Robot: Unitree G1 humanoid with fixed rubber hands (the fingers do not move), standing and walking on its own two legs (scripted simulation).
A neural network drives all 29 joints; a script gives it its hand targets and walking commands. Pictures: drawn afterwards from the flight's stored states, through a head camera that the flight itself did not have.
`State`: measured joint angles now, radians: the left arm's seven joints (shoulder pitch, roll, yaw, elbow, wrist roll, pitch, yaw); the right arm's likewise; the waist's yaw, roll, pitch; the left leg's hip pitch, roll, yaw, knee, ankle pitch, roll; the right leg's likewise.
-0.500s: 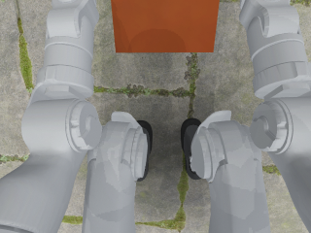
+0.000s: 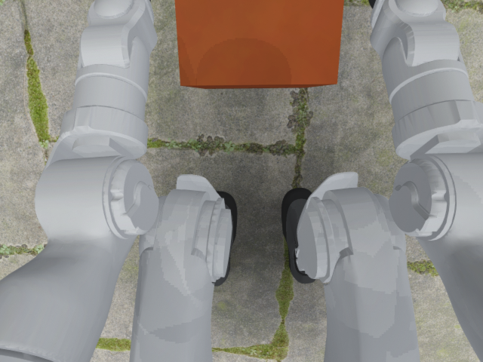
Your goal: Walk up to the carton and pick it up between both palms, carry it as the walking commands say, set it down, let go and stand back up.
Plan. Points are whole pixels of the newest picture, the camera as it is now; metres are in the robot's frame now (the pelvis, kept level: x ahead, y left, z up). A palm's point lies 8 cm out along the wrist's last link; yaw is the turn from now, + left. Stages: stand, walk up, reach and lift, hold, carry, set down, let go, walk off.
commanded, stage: set down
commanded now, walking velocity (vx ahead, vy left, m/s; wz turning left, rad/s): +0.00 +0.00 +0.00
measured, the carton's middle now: out of the picture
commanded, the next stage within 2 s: none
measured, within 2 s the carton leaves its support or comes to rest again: neither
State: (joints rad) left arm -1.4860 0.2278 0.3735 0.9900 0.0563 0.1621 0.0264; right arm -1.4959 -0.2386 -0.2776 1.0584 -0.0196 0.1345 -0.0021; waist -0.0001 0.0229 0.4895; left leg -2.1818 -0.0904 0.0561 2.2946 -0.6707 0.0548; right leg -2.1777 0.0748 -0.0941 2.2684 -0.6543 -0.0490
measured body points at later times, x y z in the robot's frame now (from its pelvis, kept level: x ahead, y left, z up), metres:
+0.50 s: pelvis +0.00 +0.00 -0.01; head +0.37 +0.00 +0.24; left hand +0.56 +0.15 -0.19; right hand +0.55 -0.14 -0.19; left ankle +0.09 +0.09 -0.32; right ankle +0.10 -0.09 -0.32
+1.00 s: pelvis -0.01 +0.00 -0.01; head +0.35 +0.00 +0.24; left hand +0.52 +0.18 -0.20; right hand +0.52 -0.16 -0.20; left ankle +0.09 +0.09 -0.32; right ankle +0.10 -0.09 -0.32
